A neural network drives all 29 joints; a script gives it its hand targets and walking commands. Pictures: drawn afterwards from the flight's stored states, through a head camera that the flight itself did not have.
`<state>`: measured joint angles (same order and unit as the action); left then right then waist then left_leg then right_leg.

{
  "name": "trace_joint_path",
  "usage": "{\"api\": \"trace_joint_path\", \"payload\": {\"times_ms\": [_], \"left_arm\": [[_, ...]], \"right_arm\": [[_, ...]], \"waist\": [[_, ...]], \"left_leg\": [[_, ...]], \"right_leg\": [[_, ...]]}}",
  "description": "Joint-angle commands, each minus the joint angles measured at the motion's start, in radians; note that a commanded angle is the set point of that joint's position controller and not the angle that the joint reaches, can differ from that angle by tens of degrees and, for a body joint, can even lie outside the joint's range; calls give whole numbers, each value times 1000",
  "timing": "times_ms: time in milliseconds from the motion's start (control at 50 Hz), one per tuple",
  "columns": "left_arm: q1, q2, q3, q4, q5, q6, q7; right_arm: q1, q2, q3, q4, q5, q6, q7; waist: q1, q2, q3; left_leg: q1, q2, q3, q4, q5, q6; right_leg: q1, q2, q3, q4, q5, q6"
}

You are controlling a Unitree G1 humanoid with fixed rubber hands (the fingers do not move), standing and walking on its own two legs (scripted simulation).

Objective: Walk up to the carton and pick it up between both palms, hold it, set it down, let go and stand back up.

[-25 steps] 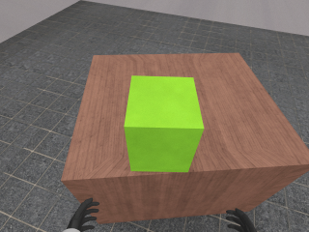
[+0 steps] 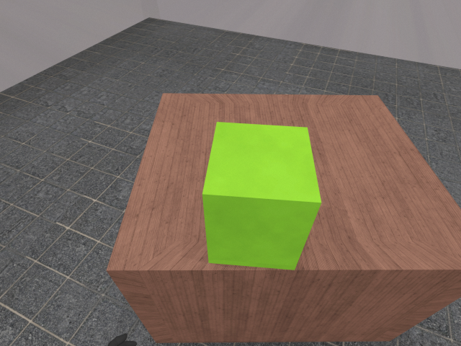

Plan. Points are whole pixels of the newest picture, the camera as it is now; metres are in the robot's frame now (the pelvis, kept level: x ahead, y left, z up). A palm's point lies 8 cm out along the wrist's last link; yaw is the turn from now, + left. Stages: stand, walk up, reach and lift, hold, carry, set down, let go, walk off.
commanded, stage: stand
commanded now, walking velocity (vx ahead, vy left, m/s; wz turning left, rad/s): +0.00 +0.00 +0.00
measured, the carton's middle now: (256, 197) +0.45 -0.02 -0.01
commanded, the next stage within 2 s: none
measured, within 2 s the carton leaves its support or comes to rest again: neither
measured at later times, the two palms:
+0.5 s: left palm out of the picture -0.04 +0.23 -0.14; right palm out of the picture +0.01 -0.22 -0.13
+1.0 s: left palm out of the picture -0.09 +0.20 -0.15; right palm out of the picture -0.04 -0.20 -0.14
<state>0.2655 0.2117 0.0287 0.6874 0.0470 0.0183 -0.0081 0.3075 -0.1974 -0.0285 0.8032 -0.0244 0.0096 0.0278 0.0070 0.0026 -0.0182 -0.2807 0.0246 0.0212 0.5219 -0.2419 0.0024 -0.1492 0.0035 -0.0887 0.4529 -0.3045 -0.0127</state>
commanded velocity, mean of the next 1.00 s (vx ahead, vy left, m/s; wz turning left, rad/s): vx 0.00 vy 0.00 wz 0.00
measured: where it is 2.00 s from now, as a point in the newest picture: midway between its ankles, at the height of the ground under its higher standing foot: outside the picture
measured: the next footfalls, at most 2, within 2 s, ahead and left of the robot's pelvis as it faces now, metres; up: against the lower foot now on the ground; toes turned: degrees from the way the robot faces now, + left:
none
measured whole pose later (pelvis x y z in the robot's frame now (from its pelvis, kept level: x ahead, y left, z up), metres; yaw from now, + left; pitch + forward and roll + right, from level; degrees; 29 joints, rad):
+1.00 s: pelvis -0.03 +0.00 +0.00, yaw +5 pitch -1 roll -1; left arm 0.38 0.11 0.03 1.15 0.02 0.00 0.04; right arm 0.36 -0.10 0.01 1.11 -0.01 0.01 -0.03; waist 0.01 0.00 -0.02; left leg -0.27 -0.02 -0.05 0.45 -0.15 0.02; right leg -0.12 -0.03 -0.17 0.41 -0.26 -0.01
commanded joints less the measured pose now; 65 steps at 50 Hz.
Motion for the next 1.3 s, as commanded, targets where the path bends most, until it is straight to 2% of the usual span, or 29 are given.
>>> {"api": "trace_joint_path", "payload": {"times_ms": [0,60,100,140,200,260,280,300,340,380,400,440,460,500,560,720,760,800,820,880,960,1020,1040,1060,1080,1120,1200,1260,1280], "left_arm": [[0,78,31,-47,-19,-39,14],[45,89,38,-6,-23,-41,25],[36,83,36,25,-15,-42,30],[65,76,43,65,-28,-45,31],[86,91,51,107,-24,-46,39],[118,81,48,165,-26,-36,41],[102,87,51,179,-28,-34,40],[140,74,46,201,-27,-34,39],[111,85,51,215,-22,-36,42],[152,70,47,265,-28,-38,43],[152,25,35,271,-19,-32,43],[175,22,32,303,-20,-25,42],[196,17,27,317,-18,-29,44],[180,56,38,321,-19,-34,47],[181,3,20,358,-33,-35,48],[183,-9,21,417,-31,-31,51],[201,9,21,426,-29,-30,51],[211,-35,11,450,-34,-31,46],[186,7,16,445,-20,-28,51],[202,-31,9,453,-27,-22,48],[218,-9,15,474,-31,-24,54],[236,-22,9,468,-25,-20,48],[247,-42,2,472,-28,-24,50],[248,-45,-1,475,-29,-23,48],[239,-39,5,467,-23,-27,50],[235,-17,9,482,-30,-32,54],[207,-28,3,449,-26,-37,56],[197,-20,9,459,-30,-34,54],[229,-28,7,469,-36,-35,56]], "right_arm": [[-4,-139,-37,-71,-9,-36,-14],[38,-131,-42,-43,-1,-32,-19],[64,-107,-36,-22,-8,-31,-30],[49,-116,-33,-1,-2,-28,-35],[102,-106,-40,47,2,-27,-43],[75,-101,-34,54,-1,-25,-49],[101,-78,-25,61,3,-26,-45],[84,-89,-30,70,0,-29,-48],[100,-75,-31,92,5,-30,-48],[144,-84,-31,123,0,-27,-52],[143,-103,-33,138,-2,-22,-57],[143,-56,-19,149,7,-15,-50],[128,-46,-12,160,6,-14,-53],[120,-31,-13,173,3,-19,-57],[127,-50,-9,179,7,-21,-59],[133,-28,1,241,13,-17,-62],[111,4,14,244,11,-19,-66],[91,-11,11,251,13,-17,-66],[133,13,6,255,11,-12,-65],[122,18,24,278,14,-12,-70],[159,26,19,309,9,-5,-67],[116,-22,13,294,10,-3,-67],[123,-28,9,303,16,-2,-67],[140,-9,17,301,14,-7,-59],[128,-20,12,313,10,-4,-63],[104,6,21,294,9,-9,-58],[90,18,24,308,11,-12,-66],[113,48,33,319,15,-10,-70],[113,25,30,330,16,-10,-67]], "waist": [[10,18,-19],[9,2,-25],[-7,53,19],[13,-43,18],[-1,41,22],[10,20,93],[-10,-12,86],[10,48,21],[7,50,67],[-6,-10,108],[-10,47,136],[-2,40,161],[9,4,171],[10,59,99],[-6,-19,106],[-5,68,114],[13,12,83],[9,54,137],[-19,15,154],[10,-3,165],[-12,18,162],[9,61,182],[8,103,174],[-11,57,145],[1,90,165],[-5,-54,141],[-3,-9,112],[-8,-33,129],[3,14,106]], "left_leg": [[-16,67,-93,-74,287,8],[-1,58,-104,-68,227,17],[-9,67,-122,-77,245,26],[6,64,-122,-78,286,24],[-16,47,-118,-98,235,26],[-27,57,-132,-134,190,25],[-31,55,-140,-126,172,21],[16,51,-140,-107,201,31],[-21,48,-141,-149,159,36],[-1,43,-150,-139,163,33],[-26,41,-155,-163,100,32],[-78,53,-184,-190,27,35],[-44,46,-159,-165,69,29],[-28,40,-154,-162,104,33],[-42,28,-154,-171,61,34],[-63,35,-186,-193,16,44],[-21,36,-164,-175,46,39],[-54,33,-177,-184,8,41],[-92,15,-170,-198,-24,34],[-65,35,-176,-191,20,34],[-96,41,-210,-223,-72,41],[-125,44,-209,-258,-160,31],[-115,37,-207,-257,-148,34],[-109,44,-220,-246,-139,30],[-90,32,-218,-237,-115,33],[-73,34,-183,-188,-29,34],[-59,8,-132,-121,89,30],[-55,16,-122,-120,121,11],[-45,18,-140,-141,102,12]], "right_leg": [[3,-94,91,-77,163,-7],[-9,-95,78,-94,108,-22],[-10,-100,86,-100,145,-17],[0,-101,59,-110,163,-20],[13,-107,62,-112,92,-27],[-34,-101,63,-144,58,-23],[-7,-107,66,-140,57,-29],[-4,-109,71,-149,65,-30],[10,-107,60,-136,55,-23],[-43,-112,60,-153,11,-30],[-46,-105,53,-148,-3,-32],[-24,-102,46,-147,16,-28],[-42,-111,51,-166,27,-22],[12,-113,48,-153,48,-23],[4,-114,39,-162,17,-27],[24,-112,41,-149,8,-31],[8,-112,42,-171,-6,-39],[-24,-105,42,-161,5,-27],[-14,-109,36,-159,-28,-20],[-36,-117,36,-169,-29,-25],[-25,-104,33,-146,-44,-24],[-48,-90,22,-130,-80,-16],[-43,-103,41,-136,-80,-22],[-20,-98,34,-130,-71,-19],[-49,-99,29,-131,-73,-15],[-64,-121,48,-166,-107,-26],[-31,-154,86,-204,-47,-41],[-41,-135,42,-194,-54,-45],[-33,-123,37,-174,-28,-42]]}}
